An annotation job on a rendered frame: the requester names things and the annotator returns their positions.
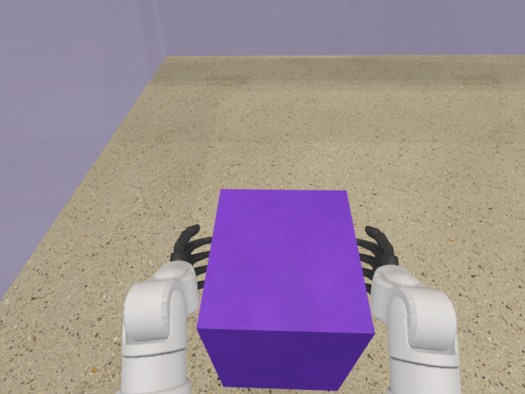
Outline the carton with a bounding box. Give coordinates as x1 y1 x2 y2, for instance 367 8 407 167
196 189 375 391

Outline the left robot forearm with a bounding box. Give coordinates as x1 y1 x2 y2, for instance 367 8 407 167
115 260 200 394

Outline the left robot hand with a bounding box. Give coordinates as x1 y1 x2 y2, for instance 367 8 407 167
170 224 212 290

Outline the right robot forearm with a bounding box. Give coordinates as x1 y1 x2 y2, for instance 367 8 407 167
370 264 462 394

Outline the right robot hand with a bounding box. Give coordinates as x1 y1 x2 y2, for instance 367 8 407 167
356 226 399 294

